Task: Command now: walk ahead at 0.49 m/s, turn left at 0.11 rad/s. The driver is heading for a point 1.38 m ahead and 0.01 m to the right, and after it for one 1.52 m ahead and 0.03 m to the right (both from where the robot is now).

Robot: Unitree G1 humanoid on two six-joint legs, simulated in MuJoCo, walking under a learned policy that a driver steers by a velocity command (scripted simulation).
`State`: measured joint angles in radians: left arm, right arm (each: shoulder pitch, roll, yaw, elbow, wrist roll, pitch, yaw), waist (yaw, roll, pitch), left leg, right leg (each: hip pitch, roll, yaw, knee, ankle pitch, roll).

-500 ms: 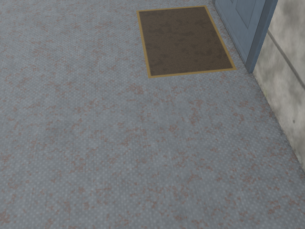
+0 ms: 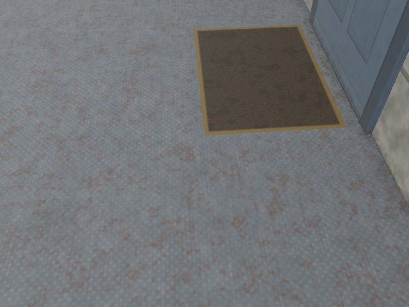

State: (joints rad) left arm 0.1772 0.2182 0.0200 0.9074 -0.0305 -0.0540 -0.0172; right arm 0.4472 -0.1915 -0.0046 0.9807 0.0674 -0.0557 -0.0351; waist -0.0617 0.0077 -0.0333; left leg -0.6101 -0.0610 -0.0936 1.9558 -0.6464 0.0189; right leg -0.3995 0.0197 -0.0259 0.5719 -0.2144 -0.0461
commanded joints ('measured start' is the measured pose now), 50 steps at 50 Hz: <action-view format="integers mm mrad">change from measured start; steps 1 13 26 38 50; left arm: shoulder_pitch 70 266 50 -355 -81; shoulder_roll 60 148 67 75 78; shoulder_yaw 6 57 69 46 50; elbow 9 84 -28 -149 -42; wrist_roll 37 -10 21 9 41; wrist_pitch -31 -18 -31 -38 -48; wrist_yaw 14 48 47 -5 -6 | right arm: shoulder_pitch -185 -569 -242 -35 -144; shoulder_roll -66 -58 -119 -173 -113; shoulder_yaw -28 -37 -86 -99 -97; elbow -187 -338 -175 -25 -61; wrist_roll -19 -43 -61 -42 -56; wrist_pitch -1 -17 -39 -33 -25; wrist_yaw -33 53 46 23 -4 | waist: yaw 30 128 81 -10 42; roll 19 -62 61 54 -66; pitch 56 90 -25 87 -69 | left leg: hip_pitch -496 -10 458 592 52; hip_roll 143 97 280 296 162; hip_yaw -50 75 -166 -61 25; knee -191 -1389 -1774 -1737 -829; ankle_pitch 323 634 697 673 279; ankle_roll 20 11 220 172 -15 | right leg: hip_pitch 248 264 -309 -249 275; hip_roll -412 -268 -143 -80 -258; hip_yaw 592 217 88 50 216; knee -288 -287 451 -51 -278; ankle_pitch -99 227 15 235 738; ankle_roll -227 -142 15 -4 -196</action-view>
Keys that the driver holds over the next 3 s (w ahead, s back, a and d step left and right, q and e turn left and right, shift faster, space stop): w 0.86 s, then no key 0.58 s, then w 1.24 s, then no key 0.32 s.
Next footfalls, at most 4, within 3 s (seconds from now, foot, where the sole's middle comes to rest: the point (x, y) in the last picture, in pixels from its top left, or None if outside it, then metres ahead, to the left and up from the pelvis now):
0.32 left None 0.35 0.14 -0.77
0.86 right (231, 271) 0.63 -0.09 -0.77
1.28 left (167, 246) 0.74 0.12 -0.77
1.96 left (157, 202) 0.93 0.16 -0.77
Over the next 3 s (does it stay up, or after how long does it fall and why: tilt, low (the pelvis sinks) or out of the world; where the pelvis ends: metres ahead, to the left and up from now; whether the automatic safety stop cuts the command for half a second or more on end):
stays up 1.28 0.03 0.01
